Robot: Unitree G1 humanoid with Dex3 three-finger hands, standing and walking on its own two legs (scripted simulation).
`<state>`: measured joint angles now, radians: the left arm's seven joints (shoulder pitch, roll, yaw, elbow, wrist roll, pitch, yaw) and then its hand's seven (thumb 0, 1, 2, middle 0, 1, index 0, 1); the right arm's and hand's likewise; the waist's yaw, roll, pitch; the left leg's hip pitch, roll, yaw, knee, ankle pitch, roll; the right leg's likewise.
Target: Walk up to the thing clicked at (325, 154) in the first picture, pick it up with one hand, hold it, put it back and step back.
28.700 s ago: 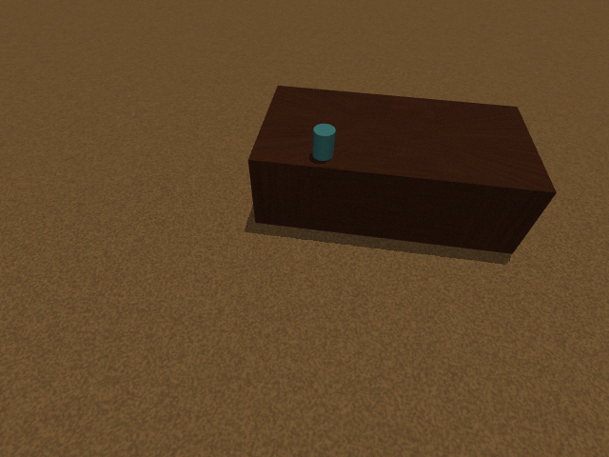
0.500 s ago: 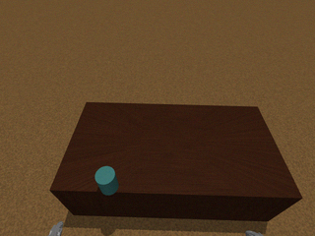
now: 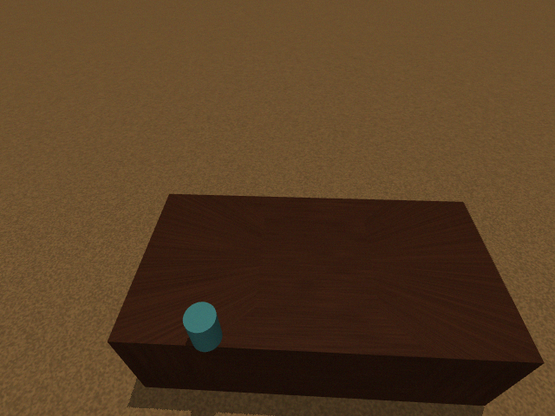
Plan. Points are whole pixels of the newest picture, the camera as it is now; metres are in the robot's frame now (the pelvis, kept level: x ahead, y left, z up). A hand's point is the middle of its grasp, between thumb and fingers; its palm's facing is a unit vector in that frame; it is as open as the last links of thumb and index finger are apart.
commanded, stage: home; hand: left
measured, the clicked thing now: (203, 327) +0.43 +0.21 -0.36
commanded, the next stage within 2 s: stand in 0.76 s
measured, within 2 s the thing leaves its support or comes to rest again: neither
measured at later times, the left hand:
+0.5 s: hand out of the picture +0.04 +0.24 -0.15, palm faces -0.01 -0.93 -0.36, open 17.6 cm
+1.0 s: hand out of the picture +0.09 +0.23 -0.15, palm faces +0.01 -0.93 -0.36, open 16.9 cm
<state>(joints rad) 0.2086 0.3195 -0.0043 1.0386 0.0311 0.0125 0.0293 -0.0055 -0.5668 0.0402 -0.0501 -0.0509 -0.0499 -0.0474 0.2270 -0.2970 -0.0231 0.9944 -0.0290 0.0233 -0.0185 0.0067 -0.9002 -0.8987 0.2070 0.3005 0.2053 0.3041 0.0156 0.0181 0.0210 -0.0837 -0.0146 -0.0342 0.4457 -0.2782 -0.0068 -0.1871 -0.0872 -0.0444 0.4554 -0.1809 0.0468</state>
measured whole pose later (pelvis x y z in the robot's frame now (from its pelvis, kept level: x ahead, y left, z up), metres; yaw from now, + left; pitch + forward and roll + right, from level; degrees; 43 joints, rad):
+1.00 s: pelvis +0.02 -0.02 +0.01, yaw +0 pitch -3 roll +0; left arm 0.10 0.33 0.01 1.16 0.01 0.00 0.01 0.00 -0.48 0.13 -0.11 -0.13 -0.11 -0.13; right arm 0.14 -0.35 -0.01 1.09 -0.02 0.01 -0.02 0.00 -0.90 -0.90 0.21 0.30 0.20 0.30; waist 0.01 0.03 0.05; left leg -0.04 0.03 -0.05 0.33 -0.24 -0.04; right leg -0.16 -0.05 -0.07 0.37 -0.16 0.01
